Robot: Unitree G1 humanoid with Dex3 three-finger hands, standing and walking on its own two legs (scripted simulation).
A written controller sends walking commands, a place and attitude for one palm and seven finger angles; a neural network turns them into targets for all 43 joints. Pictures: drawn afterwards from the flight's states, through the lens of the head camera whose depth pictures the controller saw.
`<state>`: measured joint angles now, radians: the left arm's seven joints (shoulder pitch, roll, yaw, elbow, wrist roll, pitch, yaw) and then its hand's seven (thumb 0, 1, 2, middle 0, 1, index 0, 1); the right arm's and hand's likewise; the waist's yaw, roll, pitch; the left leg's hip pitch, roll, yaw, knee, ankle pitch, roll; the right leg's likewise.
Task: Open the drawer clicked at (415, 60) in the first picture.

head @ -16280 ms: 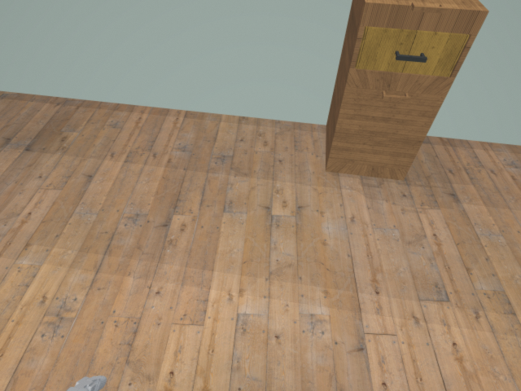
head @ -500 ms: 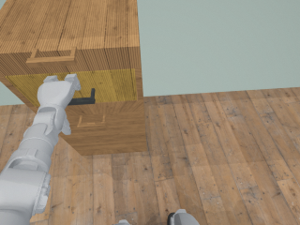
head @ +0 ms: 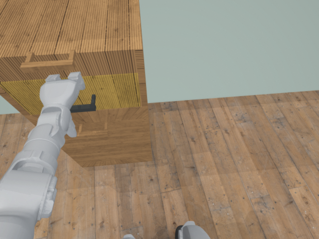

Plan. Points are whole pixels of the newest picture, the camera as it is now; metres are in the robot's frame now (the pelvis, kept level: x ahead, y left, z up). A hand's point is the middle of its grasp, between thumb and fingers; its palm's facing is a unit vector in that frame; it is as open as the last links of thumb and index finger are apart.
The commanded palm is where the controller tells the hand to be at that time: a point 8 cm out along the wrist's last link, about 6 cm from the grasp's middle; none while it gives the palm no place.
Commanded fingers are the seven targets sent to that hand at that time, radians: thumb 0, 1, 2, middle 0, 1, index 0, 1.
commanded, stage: move the hooked fingers above the handle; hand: left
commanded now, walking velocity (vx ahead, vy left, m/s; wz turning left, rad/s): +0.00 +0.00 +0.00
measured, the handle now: (77, 103) +0.52 +0.24 -0.04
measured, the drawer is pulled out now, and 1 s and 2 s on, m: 0.00 0.00 0.00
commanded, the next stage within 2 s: lower the fingers behind the handle in 0.62 s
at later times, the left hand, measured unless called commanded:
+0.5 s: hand (67, 106) +0.47 +0.24 +0.01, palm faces -0.03 -0.02 -1.00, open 13.5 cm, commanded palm +0.46 +0.25 +0.07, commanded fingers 0.00 -0.50 0.30 -0.30 -1.20 -0.30 -1.20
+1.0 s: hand (66, 113) +0.46 +0.25 -0.01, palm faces -0.09 -0.03 -1.00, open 13.8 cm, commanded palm +0.45 +0.25 +0.05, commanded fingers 0.00 -0.50 0.30 -0.30 -1.20 -0.30 -1.20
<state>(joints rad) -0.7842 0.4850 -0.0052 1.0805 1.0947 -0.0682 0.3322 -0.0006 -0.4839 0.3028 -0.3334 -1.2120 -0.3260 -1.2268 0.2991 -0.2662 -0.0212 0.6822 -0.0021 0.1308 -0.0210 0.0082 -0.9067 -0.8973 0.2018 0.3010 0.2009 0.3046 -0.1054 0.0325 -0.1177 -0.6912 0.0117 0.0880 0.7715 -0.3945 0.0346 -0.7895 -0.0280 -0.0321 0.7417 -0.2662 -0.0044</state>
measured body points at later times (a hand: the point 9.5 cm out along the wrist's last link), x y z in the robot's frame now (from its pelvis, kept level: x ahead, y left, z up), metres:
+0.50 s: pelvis +0.01 +0.01 +0.00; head +0.11 +0.00 +0.43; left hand +0.47 +0.24 +0.07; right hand +0.03 -0.27 -0.14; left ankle -0.02 +0.10 -0.70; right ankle +0.04 -0.12 -0.70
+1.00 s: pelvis +0.01 +0.01 -0.01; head +0.12 +0.00 +0.43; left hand +0.46 +0.25 +0.04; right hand +0.03 -0.28 -0.14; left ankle -0.02 +0.10 -0.70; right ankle +0.04 -0.12 -0.70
